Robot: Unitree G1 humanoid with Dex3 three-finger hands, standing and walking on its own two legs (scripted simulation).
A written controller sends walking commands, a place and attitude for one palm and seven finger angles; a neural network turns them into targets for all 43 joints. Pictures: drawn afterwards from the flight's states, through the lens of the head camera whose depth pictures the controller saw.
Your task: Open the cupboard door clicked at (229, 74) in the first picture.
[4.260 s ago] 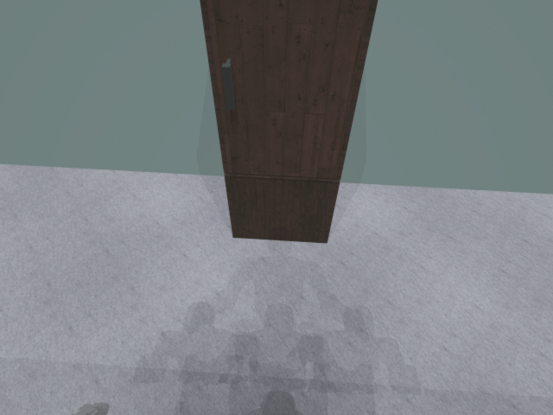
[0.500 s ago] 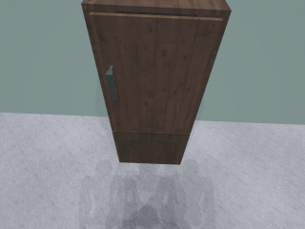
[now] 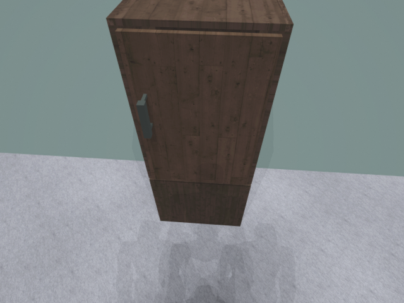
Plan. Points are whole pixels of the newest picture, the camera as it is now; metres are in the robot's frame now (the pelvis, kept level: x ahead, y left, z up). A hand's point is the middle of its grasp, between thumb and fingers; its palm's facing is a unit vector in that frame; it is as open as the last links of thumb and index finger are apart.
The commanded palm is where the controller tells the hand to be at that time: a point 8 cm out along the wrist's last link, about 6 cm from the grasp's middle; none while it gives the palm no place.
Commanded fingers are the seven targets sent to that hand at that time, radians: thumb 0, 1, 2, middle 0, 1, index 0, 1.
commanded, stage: come to a stop and stand still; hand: left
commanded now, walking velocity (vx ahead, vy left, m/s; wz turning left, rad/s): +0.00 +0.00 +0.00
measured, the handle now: (146, 116) +0.61 +0.21 +0.01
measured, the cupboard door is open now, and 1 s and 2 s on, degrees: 0 0 0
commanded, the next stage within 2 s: look again from close up in 0.06 s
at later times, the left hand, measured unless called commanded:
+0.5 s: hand out of the picture +0.02 +0.22 -0.18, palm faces +0.01 -0.98 -0.21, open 7.4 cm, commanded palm none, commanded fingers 0.00 0.90 0.90 -0.20 -0.30 -0.20 -0.30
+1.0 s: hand out of the picture +0.03 +0.22 -0.19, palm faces -0.05 -0.98 -0.19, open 7.4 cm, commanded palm none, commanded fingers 0.00 0.90 0.90 -0.20 -0.30 -0.20 -0.30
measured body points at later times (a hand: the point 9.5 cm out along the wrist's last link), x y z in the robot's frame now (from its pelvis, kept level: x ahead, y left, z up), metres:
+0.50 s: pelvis +0.00 +0.04 -0.01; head +0.01 +0.04 +0.44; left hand +0.02 +0.27 -0.16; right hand +0.00 -0.17 -0.17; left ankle -0.01 +0.14 -0.74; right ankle -0.02 -0.08 -0.74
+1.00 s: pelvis +0.03 +0.04 -0.01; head +0.05 +0.04 +0.44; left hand +0.04 +0.27 -0.17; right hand +0.01 -0.18 -0.18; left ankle -0.01 +0.14 -0.74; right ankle -0.01 -0.07 -0.74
